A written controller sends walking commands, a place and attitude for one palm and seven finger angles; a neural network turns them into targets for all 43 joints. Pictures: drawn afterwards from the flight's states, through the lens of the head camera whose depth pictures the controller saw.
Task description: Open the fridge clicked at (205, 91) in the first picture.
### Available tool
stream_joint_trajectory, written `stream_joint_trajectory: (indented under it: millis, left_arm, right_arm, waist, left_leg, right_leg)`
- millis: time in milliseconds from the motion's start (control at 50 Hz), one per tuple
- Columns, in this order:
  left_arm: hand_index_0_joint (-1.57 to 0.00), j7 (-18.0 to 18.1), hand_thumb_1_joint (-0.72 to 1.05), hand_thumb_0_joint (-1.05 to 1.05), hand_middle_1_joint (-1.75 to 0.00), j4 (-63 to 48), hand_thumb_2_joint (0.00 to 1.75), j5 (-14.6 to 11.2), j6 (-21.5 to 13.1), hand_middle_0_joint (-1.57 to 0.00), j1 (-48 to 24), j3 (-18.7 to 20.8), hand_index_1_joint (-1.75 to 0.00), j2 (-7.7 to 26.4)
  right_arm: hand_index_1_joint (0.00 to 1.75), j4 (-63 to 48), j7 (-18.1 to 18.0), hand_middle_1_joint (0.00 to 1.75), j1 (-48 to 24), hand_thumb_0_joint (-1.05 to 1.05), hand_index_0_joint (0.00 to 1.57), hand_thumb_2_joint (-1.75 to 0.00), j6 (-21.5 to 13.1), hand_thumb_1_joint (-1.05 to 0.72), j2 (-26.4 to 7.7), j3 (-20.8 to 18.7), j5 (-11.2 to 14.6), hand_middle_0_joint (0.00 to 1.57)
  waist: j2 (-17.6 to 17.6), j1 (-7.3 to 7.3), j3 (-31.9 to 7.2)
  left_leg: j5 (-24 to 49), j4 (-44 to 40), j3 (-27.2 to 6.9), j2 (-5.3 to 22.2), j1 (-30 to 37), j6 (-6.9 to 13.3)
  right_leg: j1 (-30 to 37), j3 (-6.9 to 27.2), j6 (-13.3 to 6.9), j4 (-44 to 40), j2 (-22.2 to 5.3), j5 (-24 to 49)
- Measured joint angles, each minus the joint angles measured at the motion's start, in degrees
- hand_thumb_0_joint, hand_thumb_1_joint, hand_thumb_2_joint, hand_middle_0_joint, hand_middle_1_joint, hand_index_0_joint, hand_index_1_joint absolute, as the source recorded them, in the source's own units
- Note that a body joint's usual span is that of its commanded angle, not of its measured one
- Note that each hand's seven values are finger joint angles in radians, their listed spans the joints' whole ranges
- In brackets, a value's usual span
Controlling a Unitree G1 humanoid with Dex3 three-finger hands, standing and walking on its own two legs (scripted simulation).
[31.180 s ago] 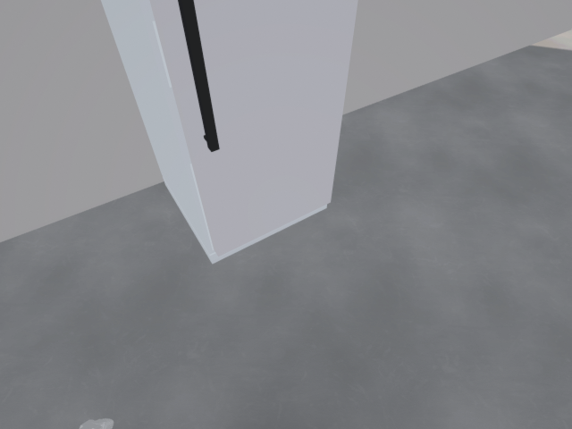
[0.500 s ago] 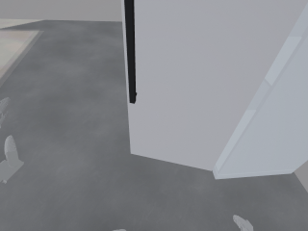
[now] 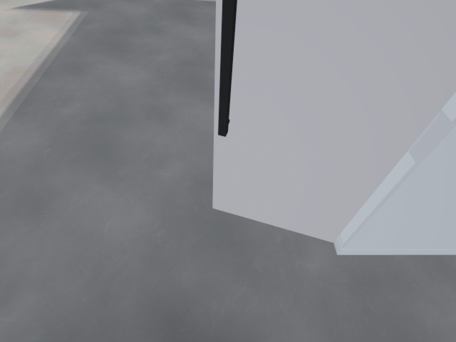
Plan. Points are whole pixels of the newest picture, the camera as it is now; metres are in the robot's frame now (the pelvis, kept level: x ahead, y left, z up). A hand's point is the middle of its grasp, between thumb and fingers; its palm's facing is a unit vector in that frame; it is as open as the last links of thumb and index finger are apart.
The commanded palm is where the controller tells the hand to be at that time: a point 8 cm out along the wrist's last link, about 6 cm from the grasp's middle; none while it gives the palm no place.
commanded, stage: let the arm hang, fingers relaxed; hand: left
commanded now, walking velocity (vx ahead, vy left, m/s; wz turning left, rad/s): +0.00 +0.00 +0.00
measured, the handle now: (229, 54) +0.73 +0.05 +0.13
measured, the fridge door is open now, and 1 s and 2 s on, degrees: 72 72 72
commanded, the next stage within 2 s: look to check the result in 0.76 s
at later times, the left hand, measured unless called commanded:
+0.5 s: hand out of the picture +0.01 +0.21 -0.17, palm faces -0.03 -0.98 -0.21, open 7.3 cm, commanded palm none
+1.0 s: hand out of the picture +0.02 +0.22 -0.17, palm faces -0.04 -0.97 -0.23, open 7.3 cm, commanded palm none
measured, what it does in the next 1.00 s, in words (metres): stands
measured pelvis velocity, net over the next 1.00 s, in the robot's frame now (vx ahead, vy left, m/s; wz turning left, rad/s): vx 0.00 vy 0.03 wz -0.04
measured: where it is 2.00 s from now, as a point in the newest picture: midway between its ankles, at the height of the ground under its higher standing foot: outside the picture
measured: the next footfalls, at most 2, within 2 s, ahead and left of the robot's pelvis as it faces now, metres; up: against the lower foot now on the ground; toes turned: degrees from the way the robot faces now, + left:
none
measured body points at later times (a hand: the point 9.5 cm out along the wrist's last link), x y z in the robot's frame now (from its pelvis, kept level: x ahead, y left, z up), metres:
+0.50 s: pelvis +0.00 +0.03 +0.01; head +0.01 +0.03 +0.46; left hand +0.01 +0.26 -0.15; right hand -0.01 -0.20 -0.15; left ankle +0.04 +0.12 -0.73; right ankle -0.03 -0.10 -0.73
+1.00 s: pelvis +0.00 +0.03 +0.01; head +0.02 +0.02 +0.46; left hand +0.02 +0.27 -0.15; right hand +0.01 -0.22 -0.15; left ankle +0.04 +0.12 -0.73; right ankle -0.03 -0.10 -0.73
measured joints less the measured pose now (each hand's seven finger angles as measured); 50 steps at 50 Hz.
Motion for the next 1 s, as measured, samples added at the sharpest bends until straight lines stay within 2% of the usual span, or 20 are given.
stream_joint_trajectory:
  millis: [80, 280, 660, 1000]
  left_arm:
    - [-0.21, -0.32, 0.99, -0.02, -0.30, 5.75, 0.90, 0.20, -0.38, -0.20, 1.81, -0.34, -0.30, 0.93]
    - [-0.20, -0.20, 0.92, 0.00, -0.30, 13.04, 0.90, 0.24, -1.03, -0.20, 3.14, -0.88, -0.30, 0.29]
    - [-0.20, 0.04, 0.91, 0.00, -0.30, 11.20, 0.90, 0.30, -2.20, -0.20, -2.21, -0.76, -0.30, -0.93]
    - [-0.21, -0.21, 0.91, 0.00, -0.30, 12.10, 0.90, 0.35, -2.07, -0.20, -1.61, -0.39, -0.30, 0.67]
  right_arm:
    - [0.30, 4.35, -0.67, 0.30, 1.27, 0.01, 0.20, -0.90, 0.49, -0.91, 0.99, -0.55, 0.29, 0.20]
    - [0.30, 9.98, -1.17, 0.30, 3.78, 0.00, 0.20, -0.90, -0.22, -0.92, 0.14, -1.31, 0.84, 0.20]
    - [0.30, 11.35, -0.86, 0.30, 4.59, 0.00, 0.20, -0.90, -0.91, -0.91, 1.59, -1.50, 0.63, 0.20]
    - [0.30, 11.24, -0.81, 0.30, 2.55, 0.00, 0.20, -0.90, -1.10, -0.91, -0.79, -1.91, 0.81, 0.20]
  waist:
    - [0.85, 0.85, 0.47]
    - [2.22, 0.54, 0.39]
    - [2.03, -0.88, -1.20]
    - [2.17, -0.49, 0.24]
  left_leg:
    - [1.20, -2.59, 0.02, 0.38, 1.28, 0.25]
    - [2.93, -6.71, 1.64, -0.77, 4.44, 1.49]
    - [3.66, -8.18, 2.72, -1.55, 5.54, 2.16]
    - [3.71, -8.71, 2.82, -1.39, 5.86, 2.05]
  right_leg:
    - [2.21, 0.05, 0.20, -4.89, 0.57, 2.68]
    - [4.51, 1.49, 1.42, -8.14, -0.60, 4.49]
    - [4.55, 2.49, 2.09, -7.95, -1.45, 4.69]
    - [4.91, 2.62, 1.98, -8.70, -1.27, 4.90]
